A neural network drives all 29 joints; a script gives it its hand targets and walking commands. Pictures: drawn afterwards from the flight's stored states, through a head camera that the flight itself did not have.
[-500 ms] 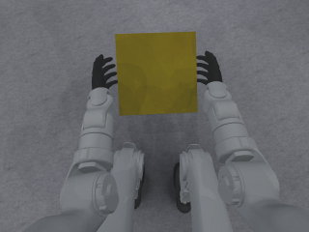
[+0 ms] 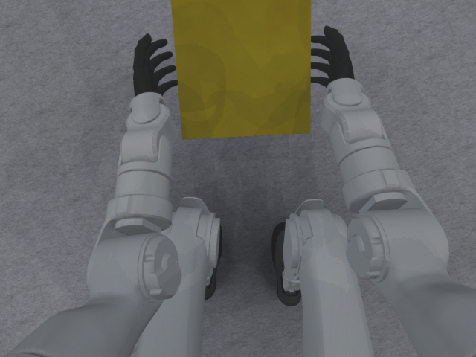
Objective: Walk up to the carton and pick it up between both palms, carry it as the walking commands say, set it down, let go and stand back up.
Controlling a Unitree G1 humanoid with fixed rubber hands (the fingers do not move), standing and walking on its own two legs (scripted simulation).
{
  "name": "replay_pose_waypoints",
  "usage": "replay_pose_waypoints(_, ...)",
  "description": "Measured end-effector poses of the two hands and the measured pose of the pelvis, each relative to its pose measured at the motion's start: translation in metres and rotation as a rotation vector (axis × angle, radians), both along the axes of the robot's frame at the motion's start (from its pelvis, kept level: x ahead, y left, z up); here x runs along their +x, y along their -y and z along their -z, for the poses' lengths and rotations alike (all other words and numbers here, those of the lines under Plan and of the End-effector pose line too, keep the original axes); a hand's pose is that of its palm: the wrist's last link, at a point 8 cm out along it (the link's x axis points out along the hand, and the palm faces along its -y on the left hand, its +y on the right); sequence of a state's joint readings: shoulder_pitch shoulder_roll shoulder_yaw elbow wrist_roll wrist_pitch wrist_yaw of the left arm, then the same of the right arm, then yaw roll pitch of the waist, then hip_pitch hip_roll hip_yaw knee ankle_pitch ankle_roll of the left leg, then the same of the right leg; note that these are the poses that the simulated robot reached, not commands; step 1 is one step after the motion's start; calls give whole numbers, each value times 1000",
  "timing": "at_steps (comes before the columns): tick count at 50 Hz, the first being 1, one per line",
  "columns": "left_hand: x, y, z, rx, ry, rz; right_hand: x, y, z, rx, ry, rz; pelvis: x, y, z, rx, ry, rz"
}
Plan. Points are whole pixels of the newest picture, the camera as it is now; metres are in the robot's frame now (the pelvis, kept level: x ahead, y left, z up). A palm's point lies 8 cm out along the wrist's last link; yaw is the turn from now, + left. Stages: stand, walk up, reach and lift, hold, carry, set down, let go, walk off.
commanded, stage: set down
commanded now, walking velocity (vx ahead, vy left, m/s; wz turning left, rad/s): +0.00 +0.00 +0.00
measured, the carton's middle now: (240, 76) +0.54 +0.02 -0.21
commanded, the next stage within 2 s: none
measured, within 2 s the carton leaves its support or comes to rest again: rests again in 1.34 s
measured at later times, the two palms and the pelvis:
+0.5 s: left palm (157, 82) +0.53 +0.17 -0.19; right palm (319, 78) +0.54 -0.12 -0.21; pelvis -0.01 +0.00 -0.04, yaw +0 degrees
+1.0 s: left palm (162, 87) +0.52 +0.17 -0.21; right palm (321, 83) +0.54 -0.13 -0.22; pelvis +0.00 +0.01 -0.06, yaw +0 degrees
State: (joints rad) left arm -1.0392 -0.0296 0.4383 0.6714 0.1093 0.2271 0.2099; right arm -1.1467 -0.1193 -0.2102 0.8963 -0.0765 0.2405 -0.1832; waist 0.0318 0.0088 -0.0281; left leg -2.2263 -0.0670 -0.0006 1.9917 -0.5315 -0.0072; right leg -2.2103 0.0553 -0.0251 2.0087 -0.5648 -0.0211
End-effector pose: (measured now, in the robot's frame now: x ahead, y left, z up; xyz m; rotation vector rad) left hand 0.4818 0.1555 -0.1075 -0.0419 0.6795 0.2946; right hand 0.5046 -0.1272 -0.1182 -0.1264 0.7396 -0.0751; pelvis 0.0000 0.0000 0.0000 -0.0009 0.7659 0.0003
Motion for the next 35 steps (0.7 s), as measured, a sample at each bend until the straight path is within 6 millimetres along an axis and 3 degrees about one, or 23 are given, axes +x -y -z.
replay_pose_waypoints(12,14,0,48,-2,-10,17,14,2,50,-3,-20,-14,-5,-1,22,2,72,2)
replay_pose_waypoints(19,41,-12,55,47,20,61,24,-9,80,32,-3,-37,-12,1,28,10,208,4)
replay_pose_waypoints(26,43,-16,83,24,-7,105,37,-5,96,51,-12,-75,-13,2,41,10,257,15)
replay_pose_waypoints(35,37,-32,100,-7,-27,55,42,-18,101,104,0,-99,-12,0,62,6,252,20)
